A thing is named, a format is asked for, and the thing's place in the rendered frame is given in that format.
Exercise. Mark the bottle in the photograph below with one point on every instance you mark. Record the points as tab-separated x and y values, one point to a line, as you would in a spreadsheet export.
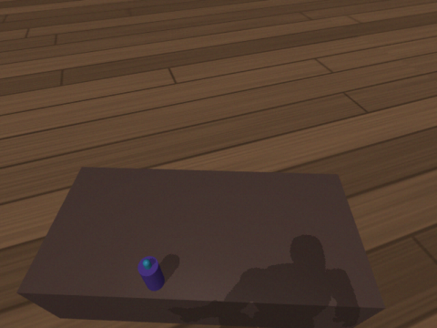
151	273

